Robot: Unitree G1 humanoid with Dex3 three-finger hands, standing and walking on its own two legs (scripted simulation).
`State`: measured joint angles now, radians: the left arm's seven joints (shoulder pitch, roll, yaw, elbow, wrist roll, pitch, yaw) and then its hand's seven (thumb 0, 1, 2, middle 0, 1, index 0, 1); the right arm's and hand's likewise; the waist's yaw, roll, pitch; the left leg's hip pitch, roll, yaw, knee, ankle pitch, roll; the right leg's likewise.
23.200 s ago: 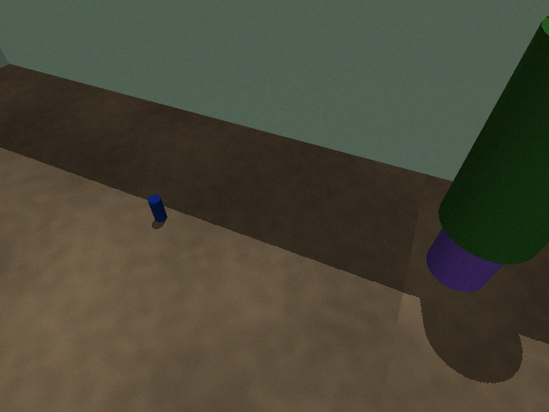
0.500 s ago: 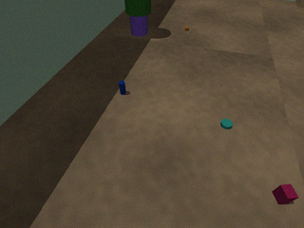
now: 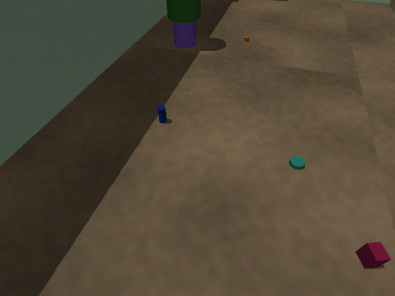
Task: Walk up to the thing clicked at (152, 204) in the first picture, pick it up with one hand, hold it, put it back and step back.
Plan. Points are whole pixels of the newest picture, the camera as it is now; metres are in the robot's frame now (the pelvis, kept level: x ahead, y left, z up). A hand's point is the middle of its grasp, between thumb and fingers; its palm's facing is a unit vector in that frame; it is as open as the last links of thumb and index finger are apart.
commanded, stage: stand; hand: left
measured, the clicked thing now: (162, 114) +1.51 +0.22 -0.72
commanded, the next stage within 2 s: walk up in 1.12 s
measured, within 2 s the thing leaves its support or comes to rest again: neither
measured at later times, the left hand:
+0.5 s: hand out of the picture +0.08 +0.25 -0.16, palm faces -0.04 -0.94 -0.35, open 7.4 cm
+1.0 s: hand out of the picture +0.08 +0.26 -0.16, palm faces -0.03 -0.94 -0.35, open 7.4 cm
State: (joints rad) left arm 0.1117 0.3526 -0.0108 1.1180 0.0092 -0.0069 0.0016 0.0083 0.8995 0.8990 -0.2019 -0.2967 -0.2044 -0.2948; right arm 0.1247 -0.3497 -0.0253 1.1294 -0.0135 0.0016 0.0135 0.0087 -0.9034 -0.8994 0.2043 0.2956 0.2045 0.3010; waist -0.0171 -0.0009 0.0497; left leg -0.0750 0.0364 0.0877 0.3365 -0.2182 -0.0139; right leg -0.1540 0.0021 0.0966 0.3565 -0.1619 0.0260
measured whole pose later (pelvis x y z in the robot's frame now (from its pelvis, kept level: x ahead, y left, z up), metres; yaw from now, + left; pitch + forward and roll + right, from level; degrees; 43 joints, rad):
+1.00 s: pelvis +0.00 +0.00 +0.00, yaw +1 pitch -2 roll +0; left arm 0.12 0.36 -0.01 1.11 0.01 -0.01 0.00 0.01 0.90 0.90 -0.20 -0.30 -0.20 -0.29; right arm 0.13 -0.35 -0.02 1.12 -0.01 0.00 0.01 0.01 -0.90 -0.90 0.20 0.30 0.20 0.30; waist -0.01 0.00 0.05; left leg -0.07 0.03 0.07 0.33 -0.22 -0.01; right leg -0.14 -0.01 0.08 0.34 -0.16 0.03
